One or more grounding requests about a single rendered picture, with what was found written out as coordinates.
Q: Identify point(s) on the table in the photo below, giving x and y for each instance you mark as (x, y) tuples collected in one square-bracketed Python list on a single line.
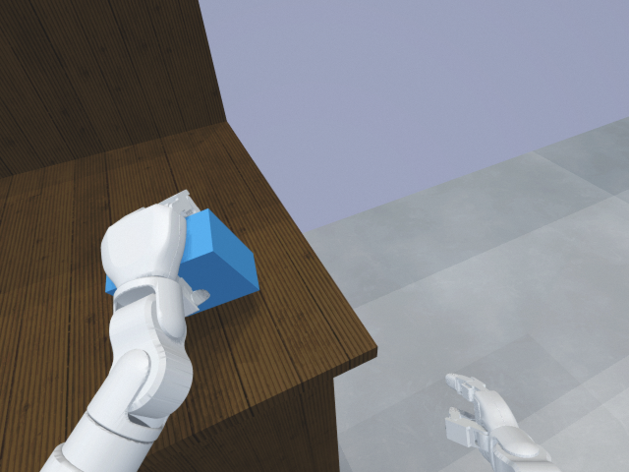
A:
[(108, 106)]

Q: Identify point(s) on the robot left forearm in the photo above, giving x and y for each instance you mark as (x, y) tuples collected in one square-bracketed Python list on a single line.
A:
[(150, 377)]

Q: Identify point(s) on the sponge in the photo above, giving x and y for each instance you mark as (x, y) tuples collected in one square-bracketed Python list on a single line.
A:
[(214, 260)]

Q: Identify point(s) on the robot right hand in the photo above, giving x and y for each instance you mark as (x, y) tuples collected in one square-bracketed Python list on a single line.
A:
[(491, 412)]

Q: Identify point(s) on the robot right forearm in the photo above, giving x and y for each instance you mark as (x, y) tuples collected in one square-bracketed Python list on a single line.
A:
[(510, 449)]

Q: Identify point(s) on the robot left hand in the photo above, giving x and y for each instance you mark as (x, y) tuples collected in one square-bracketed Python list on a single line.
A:
[(151, 242)]

